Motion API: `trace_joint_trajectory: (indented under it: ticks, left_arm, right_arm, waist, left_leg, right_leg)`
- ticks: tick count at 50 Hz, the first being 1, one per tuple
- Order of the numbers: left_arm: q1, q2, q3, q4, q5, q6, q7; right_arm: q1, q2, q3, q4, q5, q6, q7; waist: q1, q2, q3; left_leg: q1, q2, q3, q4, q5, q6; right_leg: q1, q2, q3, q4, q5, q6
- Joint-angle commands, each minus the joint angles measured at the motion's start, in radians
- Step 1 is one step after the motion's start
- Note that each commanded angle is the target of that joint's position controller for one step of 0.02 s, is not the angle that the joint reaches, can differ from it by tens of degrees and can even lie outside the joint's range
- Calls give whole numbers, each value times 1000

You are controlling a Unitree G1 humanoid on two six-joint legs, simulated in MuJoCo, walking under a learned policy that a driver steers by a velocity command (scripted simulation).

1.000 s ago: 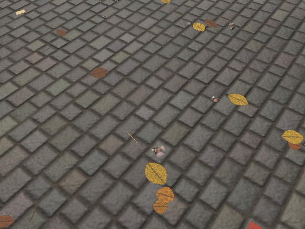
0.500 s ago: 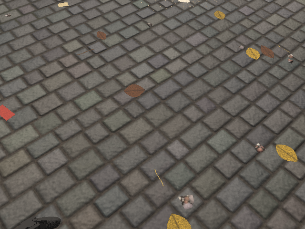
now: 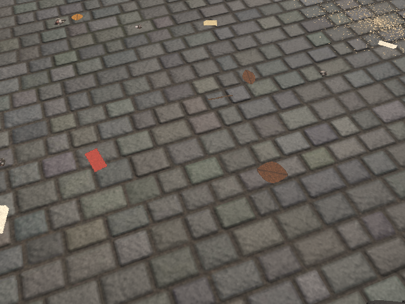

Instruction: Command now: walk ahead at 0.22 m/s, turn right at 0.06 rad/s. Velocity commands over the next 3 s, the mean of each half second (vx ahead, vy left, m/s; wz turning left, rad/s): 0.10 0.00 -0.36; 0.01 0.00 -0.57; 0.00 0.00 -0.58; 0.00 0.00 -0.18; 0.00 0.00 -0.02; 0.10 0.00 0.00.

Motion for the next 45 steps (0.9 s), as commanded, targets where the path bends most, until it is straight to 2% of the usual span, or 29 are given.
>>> trace_joint_trajectory:
  ticks: [1, 2, 4, 5, 6, 7, 8, 9, 10, 11, 13, 15, 17, 19, 21, 23, 24, 25, 26, 27, 28, 29, 30, 31, 33, 37, 41, 45]
  left_arm:
    - [-47, 187, 39, -54, -16, 4, 9]
    - [-44, 192, 40, -50, -20, 10, 11]
    - [-70, 186, 38, -54, -28, 18, 16]
    - [-53, 155, 29, -55, -21, 15, 16]
    - [-36, 95, 7, -86, 9, 6, 15]
    - [92, 43, -15, -73, 2, 12, 16]
    - [82, 138, 12, -55, -17, 31, 19]
    - [29, 165, 26, -70, -24, 50, 26]
    - [14, 154, 30, -68, -20, 72, 38]
    - [13, 153, 35, -69, -13, 96, 49]
    - [31, 122, 34, -79, -7, 127, 59]
    - [16, 103, 33, -100, -3, 135, 58]
    - [-31, 88, 25, -128, 2, 134, 46]
    - [-61, 99, 25, -152, 2, 133, 31]
    - [-63, 118, 32, -166, 1, 136, 17]
    - [-19, 122, 40, -156, 3, 136, 6]
    - [3, 140, 50, -148, 11, 136, 8]
    - [10, 218, 71, -160, 14, 133, 21]
    - [-13, 328, 86, -203, 24, 128, 31]
    - [12, 298, 78, -206, 58, 103, 23]
    - [-36, 273, 70, -208, 53, 82, 22]
    - [-104, 245, 66, -219, 27, 74, 26]
    - [-146, 211, 55, -230, 7, 74, 32]
    - [-157, 192, 46, -236, 3, 77, 39]
    - [-136, 182, 41, -242, 6, 83, 49]
    - [-102, 204, 53, -248, -1, 94, 63]
    - [-117, 223, 62, -266, 4, 107, 57]
    - [-149, 221, 65, -282, -5, 117, 47]
  right_arm:
    - [-15, -43, -7, -57, 1, -21, 11]
    - [-23, -56, -12, -61, 0, -24, 11]
    - [33, -89, -29, -40, -8, -30, 6]
    - [69, -133, -44, -32, -18, -31, -4]
    - [136, -212, -60, -42, -43, -25, -21]
    - [148, -213, -60, -48, -45, -3, -25]
    - [157, -154, -47, -47, -27, 14, -20]
    - [114, -127, -38, -44, -12, 19, -18]
    - [56, -104, -30, -41, -5, 20, -19]
    - [2, -94, -27, -40, -5, 22, -18]
    - [-62, -102, -33, -28, -24, 19, -19]
    - [-84, -99, -35, -16, -25, 15, -25]
    - [-92, -108, -40, -2, -19, 15, -32]
    - [-81, -130, -48, 14, -13, 20, -36]
    - [-74, -148, -54, 30, -1, 27, -35]
    - [-89, -154, -57, 43, 20, 36, -35]
    - [-56, -129, -53, 63, 26, 41, -35]
    - [-2, -82, -45, 78, 10, 47, -30]
    - [-64, -69, -38, 25, -20, 47, -34]
    - [-150, -99, -49, 7, -17, 44, -42]
    - [-125, -108, -55, 15, 1, 46, -44]
    - [-81, -115, -63, 44, 2, 50, -50]
    - [-66, -128, -69, 61, -7, 52, -58]
    - [-56, -126, -71, 68, -12, 50, -58]
    - [-42, -105, -67, 70, -2, 43, -52]
    - [-85, -75, -51, 59, 6, 33, -45]
    - [-85, -87, -50, 60, 13, 24, -28]
    - [-52, -105, -53, 64, 19, 7, -11]
  waist:
    - [-42, -130, -103]
    - [-48, -137, -105]
    - [-96, -133, -125]
    - [-108, -109, -154]
    - [-116, 32, -266]
    - [-99, 226, -399]
    - [-130, 150, -401]
    - [-118, 116, -302]
    - [-96, 89, -241]
    - [-75, 99, -192]
    - [-39, 125, -140]
    - [-36, 124, -134]
    - [-50, 113, -144]
    - [-61, 110, -161]
    - [-59, 108, -163]
    - [-24, 88, -157]
    - [-24, 42, -140]
    - [-50, -175, -97]
    - [-50, -400, -39]
    - [10, -288, -93]
    - [-32, -240, -91]
    - [-68, -184, -87]
    - [-79, -174, -96]
    - [-88, -176, -112]
    - [-89, -160, -150]
    - [-59, -169, -147]
    - [-51, -198, -131]
    - [-59, -210, -141]
  left_leg:
    - [171, -56, 35, -153, 114, -3]
    - [192, -62, 28, -194, 112, 7]
    - [332, -72, 33, -323, 210, 42]
    - [454, -24, 7, -359, 362, 74]
    - [686, 181, -152, -268, 783, 155]
    - [847, 401, -343, -249, 903, 325]
    - [772, 369, -346, -294, 707, 337]
    - [703, 315, -274, -330, 534, 304]
    - [616, 274, -219, -371, 382, 275]
    - [513, 254, -174, -413, 269, 260]
    - [341, 215, -75, -476, 177, 255]
    - [309, 212, -15, -489, 153, 258]
    - [317, 222, 21, -483, 158, 258]
    - [346, 249, 27, -471, 171, 260]
    - [371, 269, 32, -445, 159, 245]
    - [351, 249, 72, -374, 91, 190]
    - [309, 210, 114, -292, -12, 131]
    - [176, 107, 220, -65, -187, 31]
    - [-76, -63, 215, 169, -513, -56]
    - [-79, -73, 44, 350, -539, -39]
    - [-91, -55, 4, 393, -445, -19]
    - [-97, -41, -5, 386, -350, -13]
    - [-97, -35, -10, 374, -295, -17]
    - [-58, -46, -5, 393, -255, -26]
    - [-29, -66, -5, 376, -205, -41]
    - [-9, -80, -22, 149, -175, -64]
    - [111, -101, -27, 3, -204, -65]
    - [205, -115, -33, -143, -215, -46]
  right_leg:
    - [2, -210, 139, -5, 605, -152]
    - [14, -217, 163, 24, 571, -142]
    - [-12, -196, 192, 115, 473, -99]
    - [-62, -146, 179, 197, 400, -57]
    - [-221, -71, 137, 409, 76, -2]
    - [-409, 0, 95, 668, -503, 50]
    - [-443, -27, 140, 802, -536, 70]
    - [-509, -48, 124, 868, -480, 81]
    - [-521, -72, 118, 875, -416, 97]
    - [-489, -89, 119, 866, -359, 114]
    - [-384, -84, 80, 844, -273, 131]
    - [-342, -92, 65, 762, -221, 124]
    - [-299, -105, 58, 645, -172, 105]
    - [-261, -107, 45, 566, -146, 85]
    - [-223, -98, 24, 489, -139, 59]
    - [-125, -66, -15, 323, -43, 16]
    - [-69, -48, 5, 237, 12, -17]
    - [-9, -178, 224, 81, 207, -84]
    - [-5, -405, 583, 9, 395, -267]
    - [-50, -405, 610, -16, 338, -330]
    - [-47, -353, 519, -8, 274, -282]
    - [-41, -298, 449, 9, 222, -219]
    - [-31, -276, 419, 21, 235, -184]
    - [-46, -255, 394, 31, 299, -177]
    - [-15, -234, 375, 45, 356, -181]
    - [45, -216, 411, 62, 289, -182]
    - [-25, -206, 483, 65, 233, -198]
    - [-18, -191, 572, 99, 311, -191]
Next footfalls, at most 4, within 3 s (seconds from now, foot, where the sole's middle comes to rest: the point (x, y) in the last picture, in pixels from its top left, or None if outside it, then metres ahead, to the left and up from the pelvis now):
0.10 left None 0.21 0.13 -0.78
0.50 right None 0.11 -0.11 -0.78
0.98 left None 0.21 0.08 -0.78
1.40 right None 0.03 -0.12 -0.78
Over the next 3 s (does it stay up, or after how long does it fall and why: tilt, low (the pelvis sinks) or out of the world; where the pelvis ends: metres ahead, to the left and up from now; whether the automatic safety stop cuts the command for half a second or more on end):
stays up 0.12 -0.06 0.00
